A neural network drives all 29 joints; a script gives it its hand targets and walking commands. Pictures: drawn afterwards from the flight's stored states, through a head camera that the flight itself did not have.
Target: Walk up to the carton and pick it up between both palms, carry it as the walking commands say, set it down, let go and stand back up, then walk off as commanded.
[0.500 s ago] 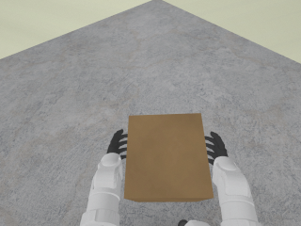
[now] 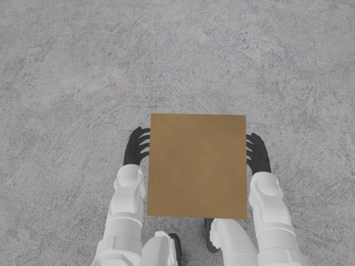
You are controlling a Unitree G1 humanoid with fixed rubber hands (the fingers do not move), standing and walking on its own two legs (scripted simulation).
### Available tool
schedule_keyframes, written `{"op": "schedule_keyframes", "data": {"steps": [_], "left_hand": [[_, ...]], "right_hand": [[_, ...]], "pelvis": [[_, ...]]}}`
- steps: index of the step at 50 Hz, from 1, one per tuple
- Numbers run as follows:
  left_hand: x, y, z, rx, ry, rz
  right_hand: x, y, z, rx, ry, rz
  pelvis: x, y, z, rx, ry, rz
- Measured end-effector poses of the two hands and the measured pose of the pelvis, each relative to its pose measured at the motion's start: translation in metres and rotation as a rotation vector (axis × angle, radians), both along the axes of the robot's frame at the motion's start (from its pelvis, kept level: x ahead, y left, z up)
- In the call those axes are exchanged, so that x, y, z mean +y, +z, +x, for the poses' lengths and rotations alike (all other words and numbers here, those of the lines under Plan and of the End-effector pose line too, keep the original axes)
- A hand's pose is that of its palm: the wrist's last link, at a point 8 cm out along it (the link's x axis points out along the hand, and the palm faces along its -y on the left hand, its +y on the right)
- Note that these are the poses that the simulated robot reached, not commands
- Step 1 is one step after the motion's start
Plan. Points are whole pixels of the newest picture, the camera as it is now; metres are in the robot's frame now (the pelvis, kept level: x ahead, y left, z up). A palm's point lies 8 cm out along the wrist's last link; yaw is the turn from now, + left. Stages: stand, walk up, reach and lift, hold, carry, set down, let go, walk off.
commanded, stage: set down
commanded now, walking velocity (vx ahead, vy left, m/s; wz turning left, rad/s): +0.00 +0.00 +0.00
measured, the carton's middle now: (194, 162) +0.35 -0.04 -0.14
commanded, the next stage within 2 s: none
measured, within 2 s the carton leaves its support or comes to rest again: neither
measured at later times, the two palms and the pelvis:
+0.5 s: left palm (139, 166) +0.36 +0.11 -0.15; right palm (247, 162) +0.34 -0.17 -0.15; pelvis -0.01 +0.00 -0.03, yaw +0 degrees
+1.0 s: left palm (171, 155) +0.40 +0.03 -0.23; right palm (231, 153) +0.39 -0.16 -0.23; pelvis -0.05 -0.02 -0.09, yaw +2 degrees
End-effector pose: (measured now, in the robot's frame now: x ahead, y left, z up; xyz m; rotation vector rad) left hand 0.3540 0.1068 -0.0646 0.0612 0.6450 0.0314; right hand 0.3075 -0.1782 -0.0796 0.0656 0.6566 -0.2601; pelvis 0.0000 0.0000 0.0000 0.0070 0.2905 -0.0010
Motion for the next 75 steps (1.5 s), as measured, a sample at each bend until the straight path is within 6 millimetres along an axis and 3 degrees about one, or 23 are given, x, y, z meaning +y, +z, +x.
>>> {"op": "schedule_keyframes", "data": {"steps": [14,21,26,34,39,42,46,49,55,57,62,66,70,75], "left_hand": [[0.009,-0.063,-0.006,0.028,-0.018,0.039],[0.008,-0.069,0.010,0.006,-0.029,0.071],[0.005,-0.085,0.005,0.075,-0.016,0.094],[-0.010,-0.128,0.003,0.100,-0.027,0.087],[-0.016,-0.152,0.019,0.073,-0.007,0.079],[-0.028,-0.156,0.028,0.023,-0.008,0.047],[-0.068,-0.154,0.040,-0.034,-0.106,-0.018],[-0.080,-0.158,0.046,-0.028,-0.166,0.041],[-0.040,-0.190,0.043,0.073,-0.038,0.138],[-0.038,-0.199,0.043,0.070,-0.009,0.103],[-0.058,-0.203,0.066,-0.003,-0.001,-0.021],[-0.066,-0.204,0.085,-0.035,-0.057,0.027],[-0.058,-0.228,0.081,0.057,-0.091,0.114],[-0.043,-0.261,0.080,0.125,-0.042,0.098]], "right_hand": [[0.007,-0.062,-0.001,0.050,0.085,-0.088],[0.005,-0.065,0.021,-0.003,0.071,-0.088],[0.004,-0.072,0.029,0.014,0.056,-0.095],[-0.007,-0.119,0.010,0.084,0.030,-0.111],[-0.010,-0.141,0.021,0.065,-0.001,-0.108],[-0.006,-0.145,0.034,0.009,-0.009,-0.074],[0.026,-0.142,0.060,-0.083,0.119,-0.012],[0.027,-0.144,0.076,-0.085,0.126,-0.012],[-0.008,-0.184,0.065,0.068,-0.022,-0.024],[-0.010,-0.193,0.062,0.081,-0.021,-0.034],[0.008,-0.197,0.082,0.005,0.052,-0.048],[0.024,-0.197,0.108,-0.039,0.067,-0.028],[0.037,-0.214,0.119,0.018,0.090,-0.009],[0.036,-0.248,0.119,0.093,0.075,-0.027]], "pelvis": [[0.003,-0.022,-0.017,0.062,0.005,-0.004],[0.000,-0.025,-0.017,0.079,0.005,0.000],[-0.003,-0.026,-0.012,0.116,0.006,0.005],[-0.009,-0.041,-0.015,0.215,0.015,0.014],[-0.014,-0.056,-0.026,0.254,0.018,0.021],[-0.016,-0.063,-0.035,0.229,0.019,0.024],[-0.017,-0.076,-0.047,0.206,0.020,0.026],[-0.019,-0.089,-0.052,0.226,0.022,0.028],[-0.027,-0.111,-0.056,0.261,0.028,0.040],[-0.029,-0.117,-0.059,0.270,0.029,0.044],[-0.030,-0.132,-0.068,0.273,0.029,0.045],[-0.027,-0.146,-0.072,0.270,0.031,0.040],[-0.025,-0.158,-0.066,0.290,0.042,0.039],[-0.025,-0.168,-0.057,0.319,0.055,0.041]]}}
